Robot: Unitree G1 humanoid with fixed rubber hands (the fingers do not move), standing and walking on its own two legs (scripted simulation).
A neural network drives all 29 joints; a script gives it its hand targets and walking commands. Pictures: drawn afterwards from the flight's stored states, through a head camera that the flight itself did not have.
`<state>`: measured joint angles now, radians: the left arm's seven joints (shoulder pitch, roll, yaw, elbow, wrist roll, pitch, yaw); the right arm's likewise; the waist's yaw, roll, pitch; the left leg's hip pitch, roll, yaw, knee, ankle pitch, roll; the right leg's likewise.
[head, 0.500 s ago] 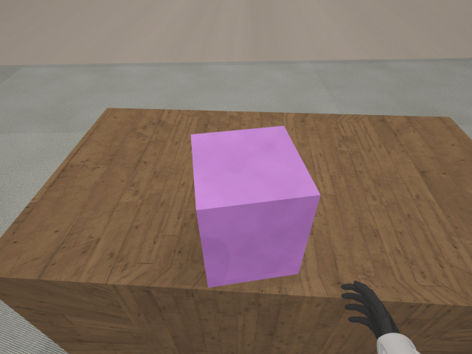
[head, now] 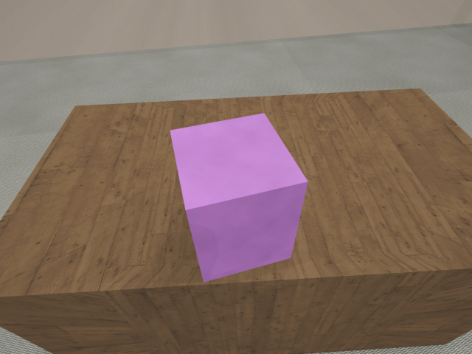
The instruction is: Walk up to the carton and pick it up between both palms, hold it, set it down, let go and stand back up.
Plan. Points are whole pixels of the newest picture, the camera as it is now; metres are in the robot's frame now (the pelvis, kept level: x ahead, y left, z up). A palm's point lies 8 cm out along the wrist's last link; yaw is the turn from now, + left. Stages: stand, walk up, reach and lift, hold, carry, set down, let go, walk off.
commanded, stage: stand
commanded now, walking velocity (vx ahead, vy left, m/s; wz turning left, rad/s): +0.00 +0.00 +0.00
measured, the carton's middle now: (233, 197) +0.42 +0.01 +0.02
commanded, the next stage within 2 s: none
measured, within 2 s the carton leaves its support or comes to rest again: neither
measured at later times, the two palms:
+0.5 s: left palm out of the picture +0.00 +0.23 -0.14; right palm out of the picture -0.04 -0.20 -0.14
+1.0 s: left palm out of the picture -0.01 +0.23 -0.15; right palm out of the picture -0.04 -0.18 -0.15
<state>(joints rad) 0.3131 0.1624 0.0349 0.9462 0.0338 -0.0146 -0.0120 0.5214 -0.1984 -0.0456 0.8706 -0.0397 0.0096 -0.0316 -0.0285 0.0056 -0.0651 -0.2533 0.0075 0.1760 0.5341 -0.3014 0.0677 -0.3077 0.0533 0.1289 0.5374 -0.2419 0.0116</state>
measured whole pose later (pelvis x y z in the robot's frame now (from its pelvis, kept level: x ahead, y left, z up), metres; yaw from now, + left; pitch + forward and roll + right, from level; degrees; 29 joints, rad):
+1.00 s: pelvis +0.00 +0.03 +0.00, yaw -1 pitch -3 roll +0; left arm 0.31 0.09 0.02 1.15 0.02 0.03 0.05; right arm 0.36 -0.12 -0.04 1.10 -0.03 0.01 -0.04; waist -0.03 0.01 0.03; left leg -0.15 -0.04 0.21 0.48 -0.30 0.11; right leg -0.22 0.00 0.15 0.52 -0.25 0.06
